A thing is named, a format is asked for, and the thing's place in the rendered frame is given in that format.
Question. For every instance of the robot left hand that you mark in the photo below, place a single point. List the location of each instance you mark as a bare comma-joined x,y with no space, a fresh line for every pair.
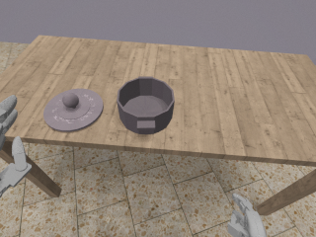
13,174

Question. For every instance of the pot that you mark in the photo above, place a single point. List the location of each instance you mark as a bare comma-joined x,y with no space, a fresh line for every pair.
145,104

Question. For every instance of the robot right hand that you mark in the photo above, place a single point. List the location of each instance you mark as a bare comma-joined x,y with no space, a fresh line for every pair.
248,225

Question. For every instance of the knob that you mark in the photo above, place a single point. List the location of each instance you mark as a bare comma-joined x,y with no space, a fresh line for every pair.
70,100

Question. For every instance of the table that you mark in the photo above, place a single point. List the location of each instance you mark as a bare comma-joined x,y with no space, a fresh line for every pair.
231,104

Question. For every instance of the lid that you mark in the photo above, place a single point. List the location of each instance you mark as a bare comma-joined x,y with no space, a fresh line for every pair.
62,118

